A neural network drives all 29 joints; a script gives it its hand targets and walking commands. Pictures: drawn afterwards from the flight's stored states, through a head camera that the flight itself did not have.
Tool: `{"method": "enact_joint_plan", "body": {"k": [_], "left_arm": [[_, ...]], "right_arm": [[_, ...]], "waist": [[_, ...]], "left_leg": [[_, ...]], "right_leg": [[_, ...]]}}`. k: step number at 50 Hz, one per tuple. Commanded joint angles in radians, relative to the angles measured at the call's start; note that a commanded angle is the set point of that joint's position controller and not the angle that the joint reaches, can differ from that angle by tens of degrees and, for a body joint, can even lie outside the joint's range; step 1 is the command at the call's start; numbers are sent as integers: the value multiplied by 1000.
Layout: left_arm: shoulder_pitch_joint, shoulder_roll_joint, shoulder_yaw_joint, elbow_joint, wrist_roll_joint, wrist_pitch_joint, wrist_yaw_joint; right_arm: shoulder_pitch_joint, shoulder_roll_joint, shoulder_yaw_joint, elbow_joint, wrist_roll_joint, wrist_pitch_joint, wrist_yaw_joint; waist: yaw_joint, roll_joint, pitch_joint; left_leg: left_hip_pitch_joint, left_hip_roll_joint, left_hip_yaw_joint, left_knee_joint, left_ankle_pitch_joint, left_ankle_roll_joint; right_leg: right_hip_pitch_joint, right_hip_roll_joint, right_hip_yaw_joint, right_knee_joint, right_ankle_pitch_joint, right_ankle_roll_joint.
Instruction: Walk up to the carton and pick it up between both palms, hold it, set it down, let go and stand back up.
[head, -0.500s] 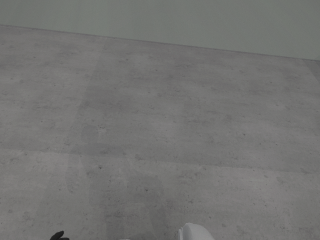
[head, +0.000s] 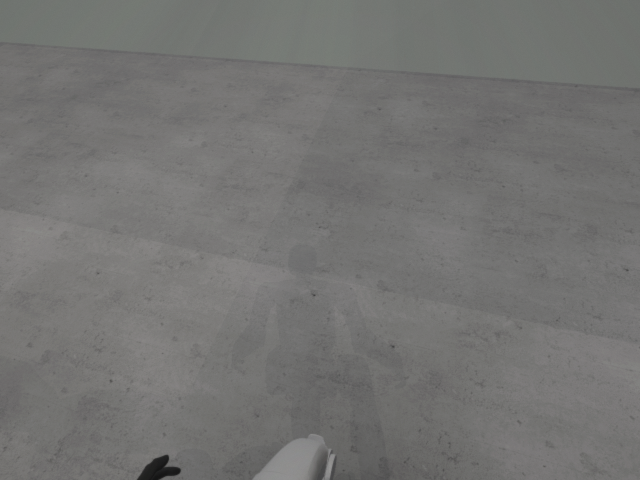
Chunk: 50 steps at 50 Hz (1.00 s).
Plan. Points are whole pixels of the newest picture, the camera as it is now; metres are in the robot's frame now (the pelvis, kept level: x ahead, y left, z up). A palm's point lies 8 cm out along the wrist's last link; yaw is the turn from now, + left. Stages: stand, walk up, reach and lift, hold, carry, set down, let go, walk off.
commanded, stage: walk up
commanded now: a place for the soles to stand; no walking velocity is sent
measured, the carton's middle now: out of the picture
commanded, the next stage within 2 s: none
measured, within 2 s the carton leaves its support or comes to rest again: neither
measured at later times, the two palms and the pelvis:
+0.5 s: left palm out of the picture -0.13 +0.40 -0.14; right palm out of the picture +0.00 -0.14 -0.10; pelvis -0.13 +0.10 -0.01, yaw +21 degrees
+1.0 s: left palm out of the picture -0.33 +0.35 -0.09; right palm out of the picture +0.02 -0.05 -0.14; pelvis -0.21 +0.10 +0.00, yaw +45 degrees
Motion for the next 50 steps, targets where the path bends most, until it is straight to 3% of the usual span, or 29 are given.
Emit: {"method": "enact_joint_plan", "body": {"k": [1,6,9,10,12,13,14,15,16,17,18,19,21,22,23,29,31,33,34,35,36,37,38,40,41,42,44,47,50], "left_arm": [[-122,185,59,-114,5,-62,11],[-3,259,83,-73,23,-66,12],[-12,290,94,-73,22,-62,15],[-21,301,118,-78,41,-57,14],[-43,335,130,-76,44,-43,7],[-65,335,131,-76,44,-36,1],[-73,309,123,-78,35,-29,-5],[-57,229,95,-75,18,-26,-16],[-50,132,72,-123,2,-20,-24],[-70,149,80,-146,-18,-12,-12],[-116,183,85,-140,-33,-6,-2],[-115,197,89,-122,-44,-7,-2],[-41,189,92,-64,-54,-34,-6],[-14,192,90,-50,-53,-49,-8],[3,194,90,-42,-49,-59,-9],[0,144,74,-89,-56,-63,-1],[59,126,71,-81,-51,-59,5],[134,131,75,-69,-42,-57,15],[161,162,84,-65,-30,-54,21],[164,230,98,-68,-11,-52,22],[89,265,103,-87,5,-46,22],[49,276,113,-77,10,-45,25],[0,245,101,-88,14,-55,23],[-24,158,73,-97,15,-76,19],[-5,146,69,-97,11,-83,21],[11,149,72,-88,7,-84,23],[30,173,81,-81,11,-78,23],[90,224,96,-78,15,-76,19],[97,254,109,-72,31,-76,17]], "right_arm": [[73,-199,-89,-43,3,-32,33],[-3,-165,-78,-77,26,-20,49],[5,-154,-89,-76,39,-22,55],[10,-155,-66,-69,65,-29,59],[69,-157,-80,-55,72,-48,63],[131,-160,-89,-32,77,-60,58],[226,-179,-106,5,72,-72,50],[252,-232,-124,36,63,-81,36],[194,-363,-131,14,54,-81,32],[62,-402,-129,-20,55,-69,23],[-14,-417,-135,-46,63,-64,12],[-79,-388,-126,-62,56,-65,0],[-84,-314,-91,-77,26,-69,-12],[-65,-295,-90,-77,24,-74,-12],[-45,-265,-84,-76,27,-75,-7],[19,-204,-67,-86,29,-56,9],[-6,-206,-66,-111,31,-50,12],[-29,-206,-57,-120,51,-46,16],[-7,-183,-50,-124,55,-47,18],[49,-134,-44,-124,48,-46,16],[56,-142,-54,-118,7,-42,8],[24,-214,-73,-98,-21,-26,4],[34,-248,-84,-87,-29,-17,12],[46,-263,-99,-61,-27,-28,31],[58,-229,-95,-53,-20,-31,40],[59,-200,-86,-43,-12,-33,50],[45,-160,-67,-29,3,-30,66],[-37,-137,-57,-40,10,-26,75],[-76,-130,-58,-34,15,-31,84]], "waist": [[-33,-85,-86],[31,-231,-50],[18,-303,-82],[25,-305,-75],[-8,-353,-126],[-41,-321,-156],[-94,-216,-209],[-122,17,-172],[-108,321,-91],[-75,305,-17],[-87,317,21],[-59,314,54],[-28,264,-9],[-21,253,-52],[-21,227,-83],[-54,135,-162],[-38,96,-187],[-2,20,-200],[8,-51,-203],[10,-246,-221],[5,-297,-182],[13,-261,-141],[-9,-249,-110],[-39,-152,-81],[-42,-140,-79],[-36,-136,-87],[-17,-158,-78],[32,-218,-53],[42,-260,-16]], "left_leg": [[-29,85,-39,333,78,-34],[-77,197,15,101,-20,-65],[51,279,34,-113,-111,-40],[100,284,51,-196,-124,-15],[271,282,96,-321,-148,31],[355,267,137,-399,-103,52],[497,251,151,-519,-13,76],[483,214,76,-618,24,110],[358,387,-377,-744,-28,204],[177,433,-508,-849,-145,287],[47,469,-542,-955,-310,332],[49,436,-476,-960,-265,321],[232,340,-237,-769,199,261],[301,315,-193,-699,377,255],[341,294,-178,-665,443,249],[461,318,-338,-644,549,268],[406,302,-372,-654,485,234],[266,264,-389,-669,313,162],[152,214,-349,-634,142,107],[-1,109,-209,-422,-52,42],[-98,81,-58,-165,-112,-19],[-68,156,-30,28,-100,-28],[-41,181,-49,87,-78,-21],[-10,197,-84,58,19,-17],[2,197,-81,51,71,-14],[17,190,-61,69,120,-14],[-8,203,0,83,163,-26],[-29,273,55,-22,91,-38],[2,338,99,-107,34,-39]], "right_leg": [[-15,-250,133,-206,-45,-130],[114,-316,139,-219,-85,-180],[75,-348,74,-200,-99,-172],[62,-377,77,-201,-112,-166],[-19,-387,30,-169,-178,-137],[-50,-380,-6,-111,-214,-116],[-115,-346,-80,49,-288,-79],[-200,-225,-165,295,-341,-26],[-418,-57,-178,521,-526,58],[-421,-40,-21,578,-494,69],[-372,-47,28,640,-438,57],[-354,-47,45,660,-367,45],[-367,-17,37,655,-226,36],[-349,-10,38,634,-172,38],[-329,-6,36,614,-134,46],[-212,44,20,238,-108,69],[-76,53,16,88,-65,63],[124,43,33,-96,64,40],[240,-23,119,-173,56,9],[325,-251,382,-254,-101,-67],[232,-484,526,-307,-87,-145],[102,-551,480,-347,-98,-224],[57,-505,407,-347,-89,-210],[58,-342,188,-256,66,-74],[56,-288,99,-216,133,-12],[57,-251,41,-203,119,8],[96,-251,-9,-216,54,-19],[123,-332,-21,-244,-12,-110],[103,-386,-54,-246,-60,-170]]}}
